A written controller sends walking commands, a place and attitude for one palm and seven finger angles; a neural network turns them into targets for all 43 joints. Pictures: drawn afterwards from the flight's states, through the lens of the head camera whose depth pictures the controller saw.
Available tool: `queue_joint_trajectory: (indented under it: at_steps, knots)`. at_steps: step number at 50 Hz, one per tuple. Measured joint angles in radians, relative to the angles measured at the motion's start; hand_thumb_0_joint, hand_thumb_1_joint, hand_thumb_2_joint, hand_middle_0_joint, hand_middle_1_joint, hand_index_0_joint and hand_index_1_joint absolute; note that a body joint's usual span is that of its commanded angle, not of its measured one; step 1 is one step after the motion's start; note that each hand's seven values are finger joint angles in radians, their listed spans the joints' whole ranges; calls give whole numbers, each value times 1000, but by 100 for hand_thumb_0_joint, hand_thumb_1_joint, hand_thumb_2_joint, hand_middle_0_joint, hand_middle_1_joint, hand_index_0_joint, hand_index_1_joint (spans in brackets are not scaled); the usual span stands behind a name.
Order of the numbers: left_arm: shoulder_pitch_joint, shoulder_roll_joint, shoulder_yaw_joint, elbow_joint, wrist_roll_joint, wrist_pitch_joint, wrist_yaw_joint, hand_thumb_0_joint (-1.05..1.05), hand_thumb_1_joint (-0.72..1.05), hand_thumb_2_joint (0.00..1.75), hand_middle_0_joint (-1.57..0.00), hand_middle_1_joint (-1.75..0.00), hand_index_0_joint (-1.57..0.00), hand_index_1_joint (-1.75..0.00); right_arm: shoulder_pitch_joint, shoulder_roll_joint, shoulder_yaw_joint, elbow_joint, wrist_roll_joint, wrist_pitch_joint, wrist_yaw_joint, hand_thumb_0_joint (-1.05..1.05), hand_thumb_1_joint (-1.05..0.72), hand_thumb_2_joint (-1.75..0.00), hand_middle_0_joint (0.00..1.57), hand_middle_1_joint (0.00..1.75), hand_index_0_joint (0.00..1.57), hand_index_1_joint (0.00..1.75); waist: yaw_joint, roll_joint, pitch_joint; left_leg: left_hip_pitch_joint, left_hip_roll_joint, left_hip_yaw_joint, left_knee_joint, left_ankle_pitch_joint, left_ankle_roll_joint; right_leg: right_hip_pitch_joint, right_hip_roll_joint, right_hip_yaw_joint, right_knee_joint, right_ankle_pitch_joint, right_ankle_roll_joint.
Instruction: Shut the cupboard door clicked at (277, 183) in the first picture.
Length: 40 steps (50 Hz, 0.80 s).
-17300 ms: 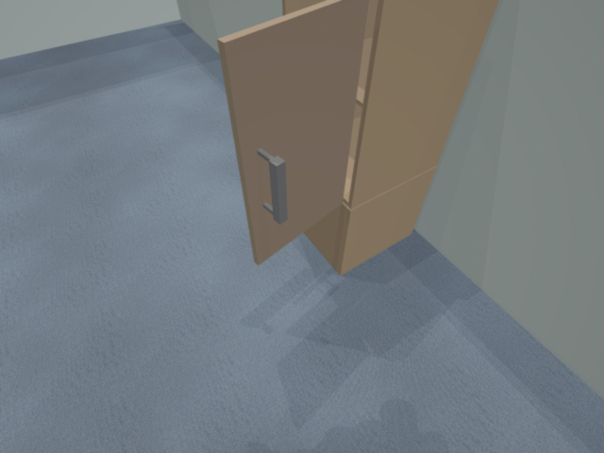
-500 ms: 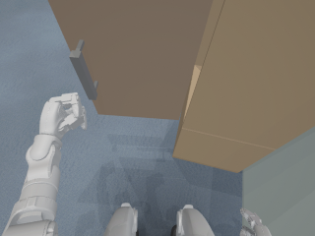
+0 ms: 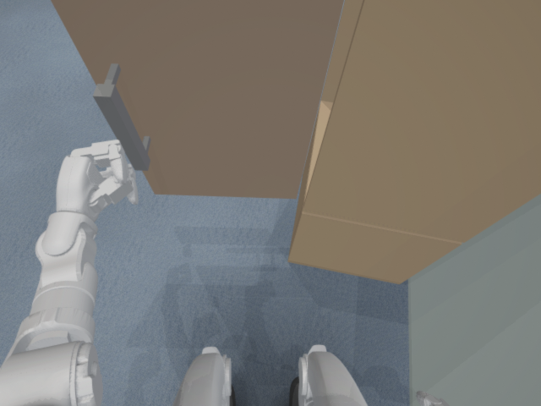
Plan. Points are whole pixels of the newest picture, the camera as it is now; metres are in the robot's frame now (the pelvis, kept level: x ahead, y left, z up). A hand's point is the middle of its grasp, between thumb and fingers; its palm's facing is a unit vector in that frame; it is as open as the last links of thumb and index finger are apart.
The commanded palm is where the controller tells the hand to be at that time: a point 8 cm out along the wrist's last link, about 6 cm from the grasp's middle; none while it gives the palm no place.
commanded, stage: bring the fist close to the handle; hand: left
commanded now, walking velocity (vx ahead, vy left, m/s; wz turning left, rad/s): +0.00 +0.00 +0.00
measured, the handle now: (129, 122) +0.53 +0.22 +0.04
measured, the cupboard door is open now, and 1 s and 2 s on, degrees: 100 90 75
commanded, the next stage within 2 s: push the door shut along its arc in 0.06 s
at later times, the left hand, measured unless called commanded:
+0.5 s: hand (134, 162) +0.45 +0.20 +0.05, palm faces -0.12 -0.99 -0.03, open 3.1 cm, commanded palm +0.45 +0.24 +0.04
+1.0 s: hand (145, 134) +0.51 +0.19 +0.05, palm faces -0.20 -0.98 -0.04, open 3.1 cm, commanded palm +0.52 +0.21 +0.04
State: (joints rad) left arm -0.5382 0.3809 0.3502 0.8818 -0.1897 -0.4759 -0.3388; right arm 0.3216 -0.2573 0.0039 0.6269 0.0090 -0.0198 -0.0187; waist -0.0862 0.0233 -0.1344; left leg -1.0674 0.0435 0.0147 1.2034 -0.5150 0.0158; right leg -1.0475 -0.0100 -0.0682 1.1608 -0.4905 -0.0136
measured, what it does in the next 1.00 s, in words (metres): stands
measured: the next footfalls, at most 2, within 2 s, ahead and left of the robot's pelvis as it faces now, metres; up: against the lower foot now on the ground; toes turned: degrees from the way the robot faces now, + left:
none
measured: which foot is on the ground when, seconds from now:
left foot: down 0.00-1.00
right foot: down 0.00-1.00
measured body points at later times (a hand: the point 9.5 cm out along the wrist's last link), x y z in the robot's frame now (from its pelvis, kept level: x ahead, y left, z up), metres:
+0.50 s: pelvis -0.01 +0.00 -0.01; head +0.12 +0.02 +0.42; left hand +0.45 +0.25 +0.05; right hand +0.08 -0.27 -0.12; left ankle +0.03 +0.11 -0.64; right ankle +0.03 -0.12 -0.64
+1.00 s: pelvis -0.02 +0.01 -0.03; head +0.14 +0.04 +0.39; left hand +0.51 +0.25 +0.05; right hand +0.00 -0.27 -0.13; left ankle +0.03 +0.11 -0.64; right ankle +0.03 -0.12 -0.64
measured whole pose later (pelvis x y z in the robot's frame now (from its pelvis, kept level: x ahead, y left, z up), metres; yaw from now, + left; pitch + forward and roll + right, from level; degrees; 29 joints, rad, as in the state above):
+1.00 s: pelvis -0.02 +0.01 -0.03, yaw +0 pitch +27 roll -5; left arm -1.04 0.62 0.31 1.24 -0.11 -0.37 -0.46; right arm 0.34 -0.28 0.05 0.67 0.00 -0.05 -0.03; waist -0.19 0.03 -0.12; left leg -1.29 0.05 -0.03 1.33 -0.51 0.02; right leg -1.23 0.00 -0.11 1.24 -0.48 -0.01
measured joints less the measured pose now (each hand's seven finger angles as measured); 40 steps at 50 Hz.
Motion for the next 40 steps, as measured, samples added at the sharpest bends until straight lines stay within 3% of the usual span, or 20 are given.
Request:
queue_joint_trajectory:
  at_steps: [18, 27, 34, 40]
  knots:
    - [-118, 33, -24, 100, 17, 4, -39, 2, 90, 90, -130, -150, -130, -150, -52, -6, 11, -2, -1, -12, -9, 1, -90, -90, 20, 30, 20, 30, -5, -2, 1, -29, -4, -18, 23, 0, -2, -18, -3, -17, 15, -2, -3]
    - [-211, 92, -6, 175, 20, 27, -100, 1, 89, 91, -130, -150, -130, -150, -34, -10, 20, -1, 3, -5, -8, 1, -90, -90, 20, 30, 20, 30, -26, 4, 3, -71, 1, -20, 49, -5, 0, -58, 2, -17, 34, -2, -3]
    - [-285, 126, -24, 225, 28, 40, -114, -2, 89, 94, -130, -150, -130, -150, -5, -16, 23, 25, 2, -5, -8, 1, -90, -90, 20, 30, 20, 30, -33, 8, 9, -112, -2, -30, 70, -2, 1, -92, -1, -26, 50, -1, -2]
    - [-377, 166, -53, 275, 49, 67, -118, -2, 92, 98, -130, -150, -130, -150, 3, -20, 27, 45, -2, -17, -12, 1, -90, -90, 20, 30, 20, 30, -56, 10, 12, -159, -3, -43, 90, 3, 2, -130, -3, -39, 61, 5, -4]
